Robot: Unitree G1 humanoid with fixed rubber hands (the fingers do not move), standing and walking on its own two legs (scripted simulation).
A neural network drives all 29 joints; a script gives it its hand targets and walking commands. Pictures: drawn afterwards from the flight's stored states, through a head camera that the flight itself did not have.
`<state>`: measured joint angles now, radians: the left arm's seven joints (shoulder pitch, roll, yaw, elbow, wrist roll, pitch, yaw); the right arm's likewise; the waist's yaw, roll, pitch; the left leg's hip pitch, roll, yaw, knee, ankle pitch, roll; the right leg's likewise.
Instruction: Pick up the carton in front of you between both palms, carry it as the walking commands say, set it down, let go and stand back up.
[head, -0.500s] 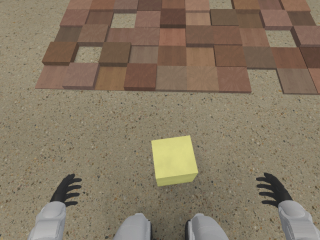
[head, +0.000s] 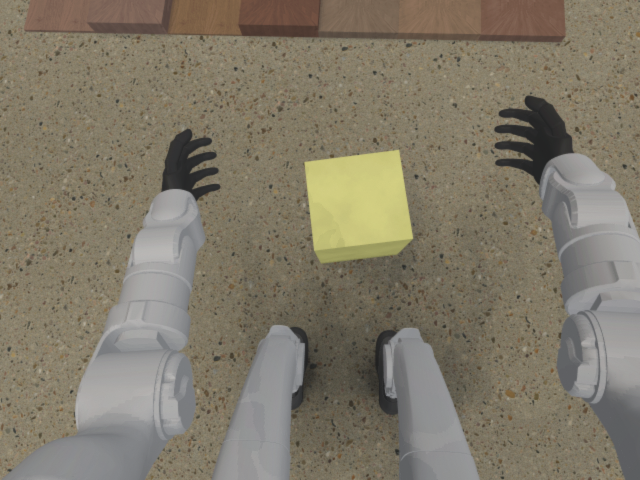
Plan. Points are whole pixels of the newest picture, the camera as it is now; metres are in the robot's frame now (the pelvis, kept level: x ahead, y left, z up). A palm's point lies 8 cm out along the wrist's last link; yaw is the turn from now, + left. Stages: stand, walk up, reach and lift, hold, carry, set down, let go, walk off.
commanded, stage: reach and lift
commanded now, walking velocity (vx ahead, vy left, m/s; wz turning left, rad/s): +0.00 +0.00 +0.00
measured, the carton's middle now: (355, 213) +0.51 -0.02 -0.54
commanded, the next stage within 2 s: none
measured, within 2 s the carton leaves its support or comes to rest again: leaves its support in 2.00 s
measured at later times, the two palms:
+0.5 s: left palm (242, 172) +0.49 +0.18 -0.20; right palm (477, 145) +0.54 -0.20 -0.20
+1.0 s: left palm (269, 212) +0.49 +0.18 -0.43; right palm (439, 194) +0.53 -0.20 -0.43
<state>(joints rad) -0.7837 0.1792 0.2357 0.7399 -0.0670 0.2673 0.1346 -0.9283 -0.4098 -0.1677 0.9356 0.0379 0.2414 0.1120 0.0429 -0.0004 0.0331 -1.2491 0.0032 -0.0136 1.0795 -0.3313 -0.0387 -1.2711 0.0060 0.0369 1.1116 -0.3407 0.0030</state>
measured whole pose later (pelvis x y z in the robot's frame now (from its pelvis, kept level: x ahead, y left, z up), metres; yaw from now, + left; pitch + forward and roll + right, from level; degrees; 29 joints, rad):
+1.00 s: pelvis -0.03 +0.00 -0.26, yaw +3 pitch +45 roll +4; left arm -1.27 0.20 0.21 0.90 -0.18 0.09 0.19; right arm -1.45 -0.49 -0.06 1.13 0.17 0.08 -0.02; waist 0.03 0.02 0.22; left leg -2.25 -0.06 -0.02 2.00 -0.54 -0.08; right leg -2.28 0.04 0.07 2.04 -0.54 0.03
